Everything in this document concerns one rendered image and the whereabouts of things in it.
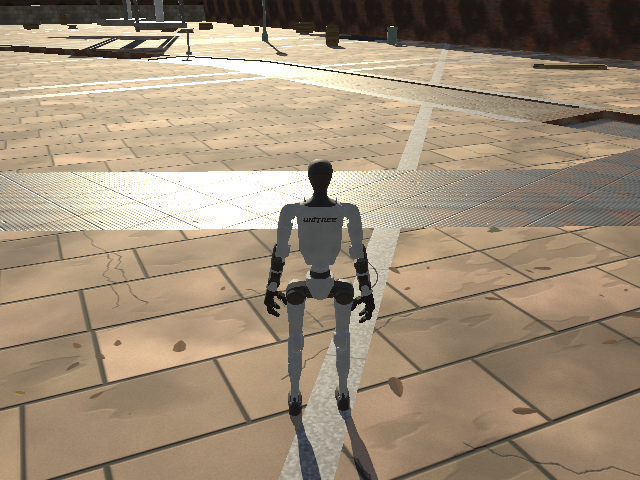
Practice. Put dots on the left robot forearm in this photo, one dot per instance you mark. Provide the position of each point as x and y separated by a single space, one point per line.
275 272

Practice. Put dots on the robot left hand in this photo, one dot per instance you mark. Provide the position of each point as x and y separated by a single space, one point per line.
269 301

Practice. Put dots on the left robot upper arm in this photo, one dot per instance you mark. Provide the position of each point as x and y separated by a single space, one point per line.
288 212

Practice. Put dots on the right robot upper arm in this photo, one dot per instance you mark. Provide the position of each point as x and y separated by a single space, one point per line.
351 212

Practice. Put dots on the robot left foot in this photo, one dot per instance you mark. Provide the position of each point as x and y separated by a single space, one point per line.
294 407

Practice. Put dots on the robot right hand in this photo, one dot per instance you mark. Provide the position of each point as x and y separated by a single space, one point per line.
369 307

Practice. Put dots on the robot right shin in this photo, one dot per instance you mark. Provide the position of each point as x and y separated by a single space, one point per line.
343 365

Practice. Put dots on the right robot forearm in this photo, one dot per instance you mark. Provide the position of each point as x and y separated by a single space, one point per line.
362 273

